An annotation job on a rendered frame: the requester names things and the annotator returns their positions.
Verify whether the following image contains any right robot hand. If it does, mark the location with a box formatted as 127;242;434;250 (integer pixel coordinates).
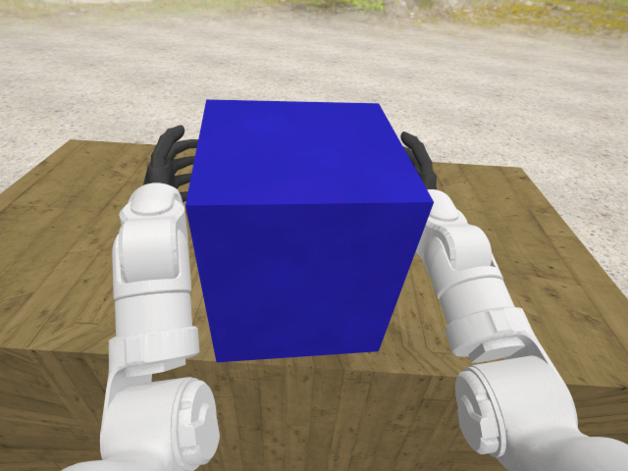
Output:
400;131;437;189

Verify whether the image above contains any right robot forearm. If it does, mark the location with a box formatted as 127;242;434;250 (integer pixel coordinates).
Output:
415;189;578;427

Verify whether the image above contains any robot left upper arm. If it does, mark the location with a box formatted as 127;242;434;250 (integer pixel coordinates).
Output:
61;377;220;471

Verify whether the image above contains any left robot hand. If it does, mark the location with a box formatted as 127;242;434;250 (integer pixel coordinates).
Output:
143;125;198;202

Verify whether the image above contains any carton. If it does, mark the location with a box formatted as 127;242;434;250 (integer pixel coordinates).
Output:
185;99;434;362

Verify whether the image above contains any robot right upper arm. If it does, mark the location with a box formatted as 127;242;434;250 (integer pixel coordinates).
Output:
455;355;628;471

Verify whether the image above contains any pedestal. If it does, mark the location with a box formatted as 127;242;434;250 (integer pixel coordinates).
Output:
0;139;628;471

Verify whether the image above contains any left robot forearm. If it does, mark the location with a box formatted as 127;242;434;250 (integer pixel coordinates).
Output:
100;183;199;456

